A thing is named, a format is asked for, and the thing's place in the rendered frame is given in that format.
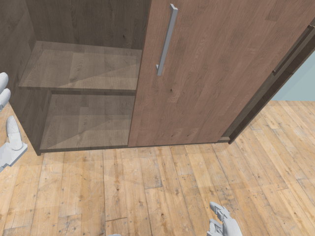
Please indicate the right robot hand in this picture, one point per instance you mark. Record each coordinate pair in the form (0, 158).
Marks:
(229, 226)

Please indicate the handle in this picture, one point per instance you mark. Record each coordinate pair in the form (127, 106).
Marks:
(295, 50)
(167, 38)

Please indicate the left robot hand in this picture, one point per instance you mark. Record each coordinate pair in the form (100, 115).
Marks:
(10, 152)

